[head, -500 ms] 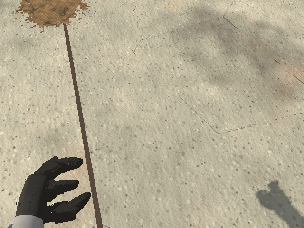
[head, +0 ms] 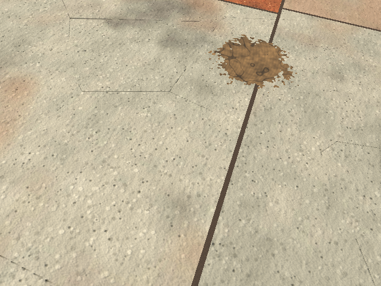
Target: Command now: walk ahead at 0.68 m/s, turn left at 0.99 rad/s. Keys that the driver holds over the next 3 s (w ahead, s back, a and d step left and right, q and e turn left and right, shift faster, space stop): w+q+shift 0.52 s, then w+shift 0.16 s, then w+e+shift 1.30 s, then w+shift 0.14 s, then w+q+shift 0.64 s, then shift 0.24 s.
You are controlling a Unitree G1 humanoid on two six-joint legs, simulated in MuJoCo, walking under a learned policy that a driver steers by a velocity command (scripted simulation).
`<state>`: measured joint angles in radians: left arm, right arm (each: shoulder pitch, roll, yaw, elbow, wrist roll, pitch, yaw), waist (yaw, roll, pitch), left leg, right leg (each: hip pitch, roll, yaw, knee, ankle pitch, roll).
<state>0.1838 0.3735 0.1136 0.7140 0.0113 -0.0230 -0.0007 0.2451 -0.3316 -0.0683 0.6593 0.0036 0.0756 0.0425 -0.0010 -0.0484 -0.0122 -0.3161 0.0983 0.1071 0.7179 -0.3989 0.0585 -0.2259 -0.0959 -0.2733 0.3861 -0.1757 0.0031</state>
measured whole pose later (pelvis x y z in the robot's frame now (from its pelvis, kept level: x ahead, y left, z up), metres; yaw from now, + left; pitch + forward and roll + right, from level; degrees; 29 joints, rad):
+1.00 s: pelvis +0.64 +0.33 -0.01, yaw +31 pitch +1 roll +0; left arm 0.33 0.28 0.04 0.85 0.01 -0.04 -0.04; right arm 0.28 -0.28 -0.03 0.83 -0.04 -0.08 0.01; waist 0.02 -0.02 0.05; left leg -0.23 -0.02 0.14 0.49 -0.27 0.07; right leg -0.49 -0.10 0.04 1.25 -0.21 -0.08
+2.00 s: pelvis +1.50 +0.57 -0.01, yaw -24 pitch +2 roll +3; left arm -0.01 0.36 0.04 0.59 0.03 0.01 -0.09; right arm 0.50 -0.34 -0.06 0.88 -0.03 -0.10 0.00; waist -0.07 -0.05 0.01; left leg 0.08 0.00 0.23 0.25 -0.35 -0.04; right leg -0.81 -0.07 -0.04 1.06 -0.06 -0.09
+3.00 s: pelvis +2.39 +0.22 -0.03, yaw +2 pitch +1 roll +0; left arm -0.03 0.25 -0.01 0.59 0.02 -0.14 0.00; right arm 0.46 -0.30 -0.07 0.86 0.01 -0.03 -0.03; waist -0.09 -0.01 0.07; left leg 0.00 -0.15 -0.21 0.65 -0.51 0.08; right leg -0.54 0.02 0.02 0.44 0.15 -0.02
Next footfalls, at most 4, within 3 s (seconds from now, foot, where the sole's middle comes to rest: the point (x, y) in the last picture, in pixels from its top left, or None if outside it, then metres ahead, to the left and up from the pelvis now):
0.04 left None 0.00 0.10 -0.78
0.40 right None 0.42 -0.03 -0.78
0.82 left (65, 253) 0.63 0.41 -0.78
1.28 right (66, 158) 1.06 0.50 -0.78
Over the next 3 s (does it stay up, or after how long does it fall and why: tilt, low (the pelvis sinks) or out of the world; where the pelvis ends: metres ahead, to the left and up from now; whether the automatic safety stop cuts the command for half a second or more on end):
stays up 2.39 0.22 -0.03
